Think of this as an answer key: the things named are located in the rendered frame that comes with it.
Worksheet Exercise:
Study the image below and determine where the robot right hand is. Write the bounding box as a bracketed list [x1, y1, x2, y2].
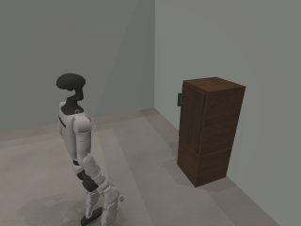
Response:
[103, 186, 124, 209]

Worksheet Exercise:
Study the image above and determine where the handle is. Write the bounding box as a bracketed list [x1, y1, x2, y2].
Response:
[177, 92, 184, 106]

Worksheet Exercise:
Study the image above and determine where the robot left thigh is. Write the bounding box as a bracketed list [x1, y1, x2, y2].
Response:
[92, 159, 101, 193]

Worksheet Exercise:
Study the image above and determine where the left robot shin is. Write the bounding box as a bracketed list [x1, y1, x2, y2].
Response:
[86, 191, 101, 218]

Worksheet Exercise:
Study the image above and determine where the left robot upper arm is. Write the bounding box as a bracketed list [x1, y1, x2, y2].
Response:
[57, 102, 66, 136]

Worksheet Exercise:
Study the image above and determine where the cupboard door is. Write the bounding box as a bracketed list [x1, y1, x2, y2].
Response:
[179, 83, 206, 153]

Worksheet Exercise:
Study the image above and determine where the right robot upper arm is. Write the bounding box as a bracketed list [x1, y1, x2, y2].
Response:
[72, 115, 94, 167]

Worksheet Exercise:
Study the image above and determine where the robot right forearm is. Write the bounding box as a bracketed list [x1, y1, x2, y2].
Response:
[82, 156, 112, 193]

